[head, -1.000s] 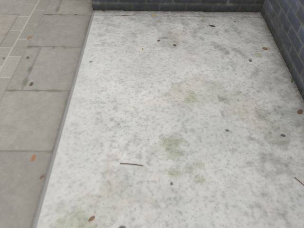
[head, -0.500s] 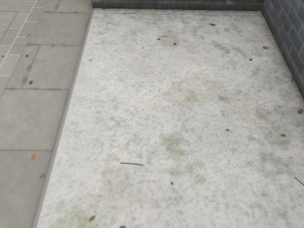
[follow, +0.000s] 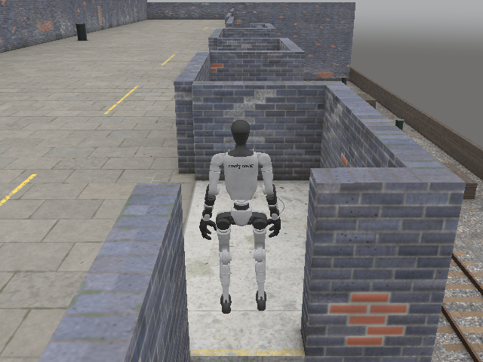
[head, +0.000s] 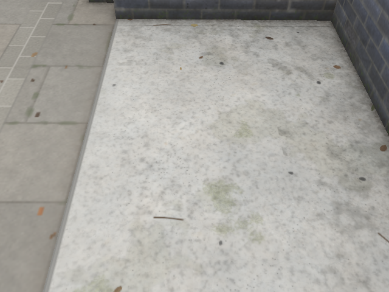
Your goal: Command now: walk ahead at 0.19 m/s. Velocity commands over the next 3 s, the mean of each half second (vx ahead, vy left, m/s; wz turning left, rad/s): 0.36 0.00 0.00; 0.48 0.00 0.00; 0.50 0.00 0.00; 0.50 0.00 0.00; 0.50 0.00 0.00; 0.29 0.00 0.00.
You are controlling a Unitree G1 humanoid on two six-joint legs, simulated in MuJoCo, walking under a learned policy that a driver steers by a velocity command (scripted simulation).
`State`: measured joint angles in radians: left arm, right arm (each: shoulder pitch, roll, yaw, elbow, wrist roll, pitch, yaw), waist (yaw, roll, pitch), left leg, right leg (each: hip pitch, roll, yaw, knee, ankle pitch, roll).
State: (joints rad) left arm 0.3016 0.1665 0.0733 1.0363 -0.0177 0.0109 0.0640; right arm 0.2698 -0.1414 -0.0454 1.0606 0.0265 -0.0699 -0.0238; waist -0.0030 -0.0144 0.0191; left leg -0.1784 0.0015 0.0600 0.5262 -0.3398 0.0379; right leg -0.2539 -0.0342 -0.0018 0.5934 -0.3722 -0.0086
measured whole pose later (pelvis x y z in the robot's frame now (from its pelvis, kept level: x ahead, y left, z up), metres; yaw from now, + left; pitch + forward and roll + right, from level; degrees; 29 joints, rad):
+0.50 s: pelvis +0.16 -0.04 +0.01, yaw +1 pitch +1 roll -1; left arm 0.49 0.12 0.03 1.08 0.01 -0.11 0.01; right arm 0.07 -0.24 -0.04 0.90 0.02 -0.07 0.02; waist 0.07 0.05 -0.02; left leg -0.75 0.14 0.00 0.84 0.04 0.02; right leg 0.06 0.02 -0.09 0.19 -0.27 -0.02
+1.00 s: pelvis +0.46 +0.02 +0.01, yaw +1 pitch +1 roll +2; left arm 0.12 0.24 0.08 0.89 -0.01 -0.09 0.01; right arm 0.37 -0.21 -0.05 1.01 0.00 -0.09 0.00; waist -0.06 -0.03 -0.02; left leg -0.09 -0.05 0.06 0.22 -0.16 0.05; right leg -0.72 -0.15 0.04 0.86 -0.02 -0.02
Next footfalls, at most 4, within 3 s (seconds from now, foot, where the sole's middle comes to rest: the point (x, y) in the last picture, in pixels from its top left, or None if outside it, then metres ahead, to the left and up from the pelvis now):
0.20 right None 0.10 -0.15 -0.77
0.68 left None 0.47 0.12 -0.77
1.22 right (235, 226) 0.77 -0.13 -0.77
1.78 left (174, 162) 1.09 0.11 -0.77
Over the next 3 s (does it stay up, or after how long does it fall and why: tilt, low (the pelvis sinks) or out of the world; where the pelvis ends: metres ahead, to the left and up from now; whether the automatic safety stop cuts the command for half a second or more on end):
stays up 1.52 0.01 0.00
